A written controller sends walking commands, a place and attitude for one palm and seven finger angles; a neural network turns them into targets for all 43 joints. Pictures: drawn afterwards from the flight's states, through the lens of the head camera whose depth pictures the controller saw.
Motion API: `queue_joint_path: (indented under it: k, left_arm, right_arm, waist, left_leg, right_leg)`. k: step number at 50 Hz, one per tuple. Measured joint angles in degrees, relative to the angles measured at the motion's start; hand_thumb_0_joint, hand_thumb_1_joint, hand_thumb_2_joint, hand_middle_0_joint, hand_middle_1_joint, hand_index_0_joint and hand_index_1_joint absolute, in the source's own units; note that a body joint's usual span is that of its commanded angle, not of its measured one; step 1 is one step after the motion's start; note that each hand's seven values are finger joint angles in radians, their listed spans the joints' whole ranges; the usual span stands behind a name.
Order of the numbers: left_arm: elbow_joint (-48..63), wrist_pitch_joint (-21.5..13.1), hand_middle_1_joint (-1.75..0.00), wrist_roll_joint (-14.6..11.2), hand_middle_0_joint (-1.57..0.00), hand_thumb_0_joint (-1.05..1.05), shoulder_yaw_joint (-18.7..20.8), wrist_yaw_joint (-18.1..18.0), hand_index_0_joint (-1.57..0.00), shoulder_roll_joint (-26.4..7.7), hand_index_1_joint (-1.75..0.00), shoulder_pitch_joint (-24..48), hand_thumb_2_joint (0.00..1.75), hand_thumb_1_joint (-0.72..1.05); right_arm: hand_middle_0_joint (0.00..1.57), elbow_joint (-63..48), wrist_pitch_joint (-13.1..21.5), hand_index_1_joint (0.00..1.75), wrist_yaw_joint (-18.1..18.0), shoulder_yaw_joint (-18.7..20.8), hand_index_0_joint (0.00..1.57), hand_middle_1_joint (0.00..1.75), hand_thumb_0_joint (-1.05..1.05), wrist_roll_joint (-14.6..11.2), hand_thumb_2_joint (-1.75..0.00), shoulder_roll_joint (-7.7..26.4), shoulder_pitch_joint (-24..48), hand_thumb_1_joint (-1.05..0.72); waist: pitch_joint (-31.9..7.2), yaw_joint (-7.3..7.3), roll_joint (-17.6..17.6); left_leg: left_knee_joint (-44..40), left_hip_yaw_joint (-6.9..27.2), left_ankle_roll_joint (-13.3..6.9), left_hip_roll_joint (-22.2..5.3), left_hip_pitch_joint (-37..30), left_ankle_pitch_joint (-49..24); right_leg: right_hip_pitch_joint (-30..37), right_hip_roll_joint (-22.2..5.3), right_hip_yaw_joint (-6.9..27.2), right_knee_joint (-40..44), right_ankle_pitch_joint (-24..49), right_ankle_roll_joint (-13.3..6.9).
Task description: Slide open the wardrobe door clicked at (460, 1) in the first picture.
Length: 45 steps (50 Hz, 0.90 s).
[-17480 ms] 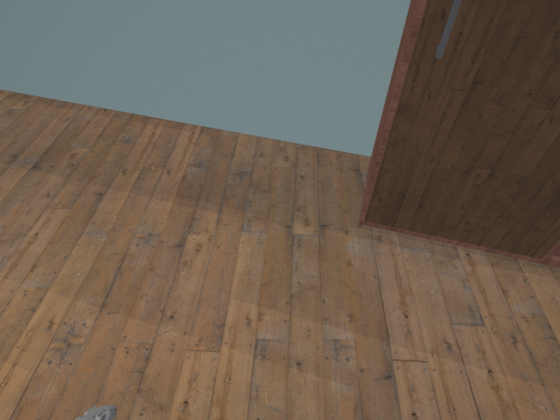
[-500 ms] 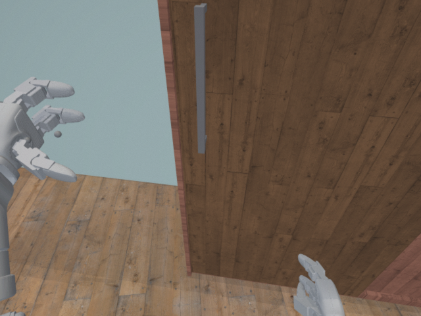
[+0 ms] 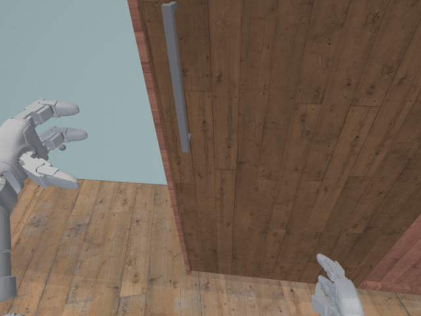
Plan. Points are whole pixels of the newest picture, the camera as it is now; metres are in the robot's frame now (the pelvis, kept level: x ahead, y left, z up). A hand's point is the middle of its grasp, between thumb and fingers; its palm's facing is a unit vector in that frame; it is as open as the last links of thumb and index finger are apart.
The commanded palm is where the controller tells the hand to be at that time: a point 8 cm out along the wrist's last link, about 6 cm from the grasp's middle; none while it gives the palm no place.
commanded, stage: move the hooked fingers beside the handle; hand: left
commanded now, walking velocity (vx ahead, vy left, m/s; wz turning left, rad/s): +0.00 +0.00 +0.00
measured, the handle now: (180, 87) +0.50 +0.13 +0.23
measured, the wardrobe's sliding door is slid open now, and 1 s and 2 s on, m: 0.00 0.00 0.00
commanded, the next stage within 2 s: none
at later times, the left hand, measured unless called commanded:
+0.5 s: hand (91, 131) +0.32 +0.25 +0.24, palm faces +0.04 -1.00 -0.07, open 14.0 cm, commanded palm +0.29 +0.30 +0.24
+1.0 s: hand (113, 125) +0.36 +0.23 +0.22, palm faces +0.06 -1.00 -0.05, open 14.0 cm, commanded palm +0.34 +0.28 +0.23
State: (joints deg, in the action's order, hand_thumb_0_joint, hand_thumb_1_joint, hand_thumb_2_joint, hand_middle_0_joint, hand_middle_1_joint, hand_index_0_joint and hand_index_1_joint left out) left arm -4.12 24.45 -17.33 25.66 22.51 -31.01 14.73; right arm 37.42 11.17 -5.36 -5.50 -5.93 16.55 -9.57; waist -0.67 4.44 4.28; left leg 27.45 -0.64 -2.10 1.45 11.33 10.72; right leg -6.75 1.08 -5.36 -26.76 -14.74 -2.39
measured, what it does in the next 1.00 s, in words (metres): stands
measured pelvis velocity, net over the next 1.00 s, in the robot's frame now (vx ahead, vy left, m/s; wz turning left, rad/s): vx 0.03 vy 0.00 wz -0.02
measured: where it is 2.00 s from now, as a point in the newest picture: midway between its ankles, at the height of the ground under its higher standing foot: outside the picture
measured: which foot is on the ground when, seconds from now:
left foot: down 0.00-1.00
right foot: down 0.00-1.00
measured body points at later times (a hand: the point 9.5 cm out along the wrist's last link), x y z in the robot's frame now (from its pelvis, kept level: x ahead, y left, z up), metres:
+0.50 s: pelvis +0.02 -0.01 +0.00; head -0.02 -0.03 +0.45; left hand +0.31 +0.30 +0.24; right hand +0.22 -0.24 -0.06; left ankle +0.05 +0.09 -0.74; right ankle +0.01 -0.09 -0.74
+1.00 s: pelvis +0.03 +0.00 +0.00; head +0.00 -0.02 +0.45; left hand +0.36 +0.29 +0.22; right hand +0.22 -0.22 -0.07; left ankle +0.05 +0.10 -0.74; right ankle +0.01 -0.09 -0.74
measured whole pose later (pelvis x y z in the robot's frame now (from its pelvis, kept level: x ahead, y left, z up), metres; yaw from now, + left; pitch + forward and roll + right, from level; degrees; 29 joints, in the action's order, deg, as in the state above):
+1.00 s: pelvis +0.03 +0.00 +0.00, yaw -1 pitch -3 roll +0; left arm -9.8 23.7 -15.0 19.1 15.4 -24.9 23.0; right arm 37.2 7.9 -5.3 -5.4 -5.5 14.5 -9.4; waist -1.6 2.9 2.9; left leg 26.0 -1.6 -2.3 1.8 10.9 12.1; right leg -6.8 0.8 -4.1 -25.8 -16.0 -2.1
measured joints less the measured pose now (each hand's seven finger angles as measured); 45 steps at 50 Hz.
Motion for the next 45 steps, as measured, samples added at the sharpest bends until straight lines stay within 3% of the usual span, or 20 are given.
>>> queue_joint_path:
  k: [8, 16, 24, 32, 39, 45]
  left_arm:
    - [3.01, -3.76, -1.20, -2.84, -0.30, -0.01, 1.79, 1.25, -0.31, 1.36, -1.20, -2.59, 0.30, -0.50]
    - [-3.80, -0.89, -1.20, -0.08, -0.30, -0.01, 1.04, 0.48, -0.31, -0.19, -1.20, 0.98, 0.30, -0.50]
    - [-0.64, -5.47, -1.20, -1.62, -0.30, -0.01, -0.63, 0.57, -0.30, 2.65, -1.20, 1.64, 0.30, -0.50]
    - [-5.08, -1.61, -1.20, 0.93, -0.30, -0.01, -1.80, -2.23, -0.31, 1.97, -1.20, 4.49, 0.30, -0.50]
    - [-0.91, -4.33, -1.20, -0.03, -0.30, -0.01, -4.20, -3.17, -0.30, 5.69, -1.20, 4.65, 0.30, -0.50]
    - [-3.70, -1.90, -1.20, 1.25, -0.30, -0.01, -5.21, -5.82, -0.31, 5.88, -1.20, 7.11, 0.30, -0.50]
  right_arm:
    - [0.20, 0.09, 0.00, 0.30, 0.31, -0.09, 0.20, 0.30, 0.02, 0.45, -0.90, -1.03, 0.19, -0.90]
    - [0.20, -0.24, -0.60, 0.30, 0.14, 0.58, 0.20, 0.30, 0.02, -0.34, -0.90, 0.10, 0.22, -0.90]
    - [0.20, -0.24, -0.29, 0.30, -0.47, 0.73, 0.20, 0.30, 0.02, 0.11, -0.90, -0.50, -0.16, -0.90]
    - [0.20, -0.97, -1.16, 0.30, 0.13, 0.50, 0.20, 0.30, 0.02, -0.13, -0.90, -1.13, -0.62, -0.90]
    - [0.20, -0.25, -1.34, 0.30, 0.07, 0.20, 0.20, 0.30, 0.02, 0.44, -0.90, -1.74, -0.76, -0.90]
    - [0.20, -0.02, -2.43, 0.30, 0.26, -0.05, 0.20, 0.30, 0.02, 0.36, -0.90, -2.34, -0.20, -0.90]
  waist:
    - [-1.07, -0.30, -0.19]
    - [-1.03, -0.17, -0.15]
    - [-0.69, -0.69, -1.06]
    - [-1.09, -1.41, -0.92]
    - [-0.76, -1.00, -1.21]
    - [-1.49, -1.27, -1.38]
  left_leg:
    - [1.23, -0.13, 0.86, -1.11, -0.26, 1.60]
    - [2.27, 0.09, 1.13, -1.24, 1.03, 2.30]
    - [1.58, -0.34, 0.84, -0.90, 0.50, 2.43]
    - [0.62, -0.85, 0.41, -0.42, 0.59, 2.22]
    - [-0.42, -0.99, -0.01, 0.07, -0.37, 1.95]
    - [-1.04, -1.09, -0.10, 0.26, -0.65, 1.75]
  right_leg:
    - [0.51, 1.11, 0.29, -0.22, -0.91, -0.73]
    - [-0.72, 1.23, 0.09, -1.27, -1.69, -0.85]
    - [-0.51, 0.89, 0.54, -1.05, -1.93, -0.68]
    - [-0.98, 0.40, 1.06, -0.69, -1.86, -0.29]
    - [-0.10, -0.05, 1.21, 0.15, -1.66, 0.08]
    - [0.06, -0.22, 1.33, 0.54, -1.55, 0.23]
